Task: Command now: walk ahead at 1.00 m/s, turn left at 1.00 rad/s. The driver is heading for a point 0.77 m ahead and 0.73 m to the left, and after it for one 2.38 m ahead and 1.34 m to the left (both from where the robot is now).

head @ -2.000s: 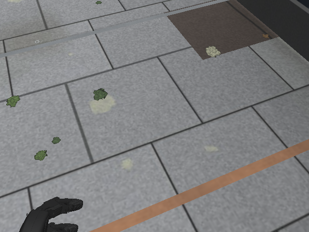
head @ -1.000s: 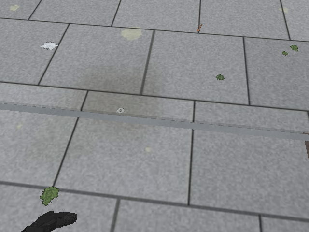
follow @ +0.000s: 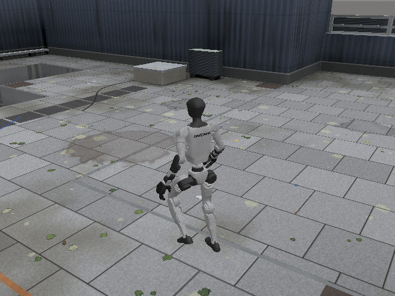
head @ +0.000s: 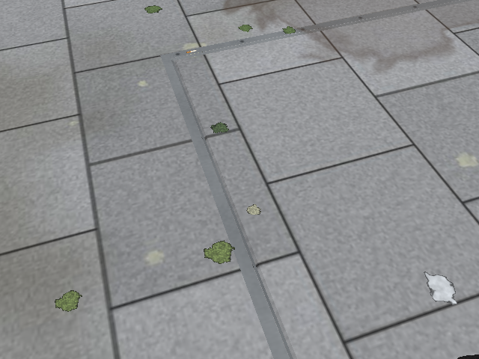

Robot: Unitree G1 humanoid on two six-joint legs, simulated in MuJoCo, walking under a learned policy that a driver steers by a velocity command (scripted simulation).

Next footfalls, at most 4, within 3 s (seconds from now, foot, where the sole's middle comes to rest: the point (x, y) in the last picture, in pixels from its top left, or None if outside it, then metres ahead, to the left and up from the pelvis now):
0.24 left None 0.40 0.07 -0.77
0.66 right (242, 289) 0.69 0.07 -0.77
1.24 left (107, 249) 0.82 0.51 -0.77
1.70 right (59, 165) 1.18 0.77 -0.77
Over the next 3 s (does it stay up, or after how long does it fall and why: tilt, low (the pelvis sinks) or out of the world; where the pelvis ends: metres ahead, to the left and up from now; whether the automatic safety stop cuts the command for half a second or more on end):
stays up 2.04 1.15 -0.04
